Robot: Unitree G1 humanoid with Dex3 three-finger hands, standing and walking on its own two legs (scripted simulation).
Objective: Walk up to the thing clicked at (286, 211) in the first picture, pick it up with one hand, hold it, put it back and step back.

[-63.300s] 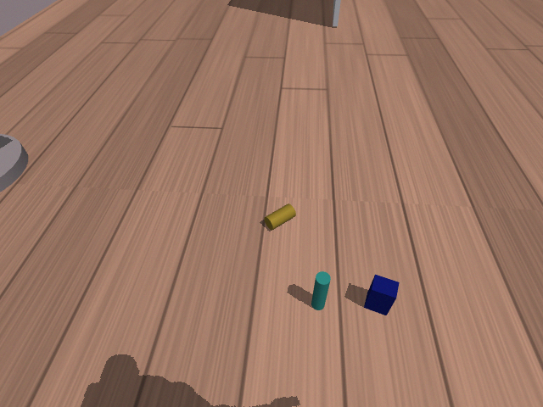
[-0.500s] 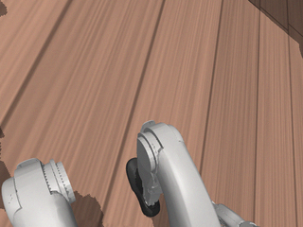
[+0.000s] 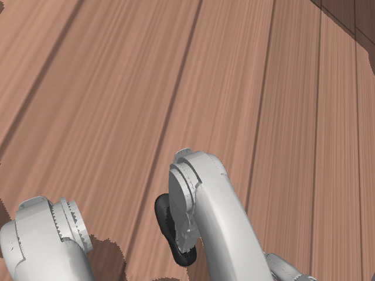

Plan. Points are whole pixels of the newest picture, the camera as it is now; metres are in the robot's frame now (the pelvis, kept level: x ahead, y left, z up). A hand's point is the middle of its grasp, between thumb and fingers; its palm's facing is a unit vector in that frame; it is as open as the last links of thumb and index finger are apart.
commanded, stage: open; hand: left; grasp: from above
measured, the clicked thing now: out of the picture +0.43 +0.34 -0.26
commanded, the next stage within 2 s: withdraw in 0.24 s
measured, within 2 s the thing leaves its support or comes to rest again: neither
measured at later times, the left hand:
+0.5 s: hand out of the picture +0.43 +0.34 -0.23, palm faces -0.40 -0.17 -0.90, open 13.7 cm
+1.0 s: hand out of the picture +0.40 +0.34 -0.06, palm faces -0.47 -0.11 -0.88, open 13.6 cm
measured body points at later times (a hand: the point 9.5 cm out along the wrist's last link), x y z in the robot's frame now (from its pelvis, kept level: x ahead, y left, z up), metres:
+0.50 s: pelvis +0.00 +0.00 +0.00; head +0.25 +0.13 +0.35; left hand +0.44 +0.34 -0.18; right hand +0.06 -0.26 -0.05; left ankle +0.06 +0.12 -0.26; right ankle +0.12 -0.13 -0.26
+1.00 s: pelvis -0.01 -0.01 +0.07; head +0.19 +0.07 +0.46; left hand +0.42 +0.35 -0.01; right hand +0.13 -0.27 -0.04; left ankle +0.06 +0.12 -0.26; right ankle +0.12 -0.13 -0.26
